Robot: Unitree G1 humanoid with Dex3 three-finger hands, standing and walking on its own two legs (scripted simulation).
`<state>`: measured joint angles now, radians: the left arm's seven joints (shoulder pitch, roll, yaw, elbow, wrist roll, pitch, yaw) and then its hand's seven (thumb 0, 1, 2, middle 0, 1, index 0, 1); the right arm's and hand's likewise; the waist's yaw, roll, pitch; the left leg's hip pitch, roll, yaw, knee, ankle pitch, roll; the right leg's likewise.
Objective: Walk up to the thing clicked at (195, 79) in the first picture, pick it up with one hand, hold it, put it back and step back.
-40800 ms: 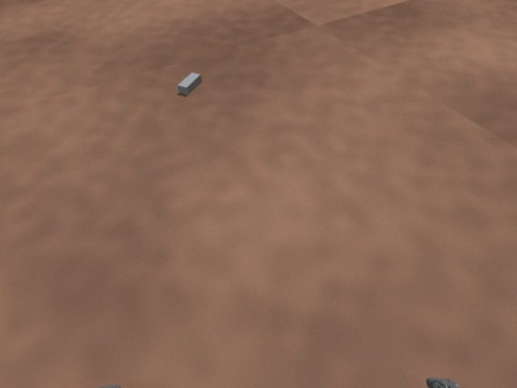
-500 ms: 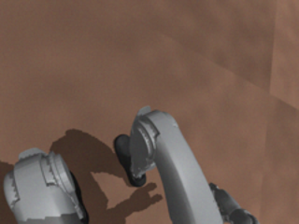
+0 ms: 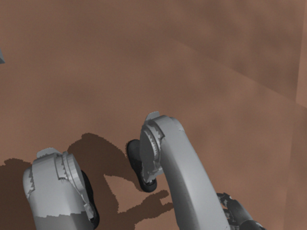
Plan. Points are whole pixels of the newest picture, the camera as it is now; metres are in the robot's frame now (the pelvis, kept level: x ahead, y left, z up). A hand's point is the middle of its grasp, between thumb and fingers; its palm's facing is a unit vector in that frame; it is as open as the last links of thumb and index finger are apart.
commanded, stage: lift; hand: left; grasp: from above
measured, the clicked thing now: out of the picture +0.56 +0.33 -0.18
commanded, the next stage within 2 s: hold in 1.52 s
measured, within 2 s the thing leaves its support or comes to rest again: neither
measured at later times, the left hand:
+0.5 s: hand out of the picture +0.47 +0.33 +0.01, palm faces -0.43 -0.11 -0.90, open 10.1 cm
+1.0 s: hand out of the picture +0.37 +0.30 +0.21, palm faces -0.44 -0.13 -0.89, open 10.1 cm
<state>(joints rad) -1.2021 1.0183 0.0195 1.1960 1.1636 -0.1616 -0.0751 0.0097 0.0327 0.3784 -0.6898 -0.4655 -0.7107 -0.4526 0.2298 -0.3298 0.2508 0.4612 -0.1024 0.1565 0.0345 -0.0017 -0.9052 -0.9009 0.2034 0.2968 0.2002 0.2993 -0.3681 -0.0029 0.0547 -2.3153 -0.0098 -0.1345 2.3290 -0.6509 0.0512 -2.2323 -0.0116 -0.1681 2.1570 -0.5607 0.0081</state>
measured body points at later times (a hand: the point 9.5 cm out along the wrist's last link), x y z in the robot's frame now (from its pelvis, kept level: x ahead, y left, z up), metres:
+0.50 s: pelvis +0.00 +0.00 +0.09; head +0.21 +0.07 +0.48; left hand +0.48 +0.34 +0.07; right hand +0.10 -0.26 -0.02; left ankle +0.08 +0.11 -0.32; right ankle +0.13 -0.11 -0.32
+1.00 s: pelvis +0.03 +0.00 +0.27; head +0.13 +0.03 +0.71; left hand +0.39 +0.30 +0.26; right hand +0.15 -0.25 +0.15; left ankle +0.08 +0.11 -0.32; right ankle +0.13 -0.11 -0.32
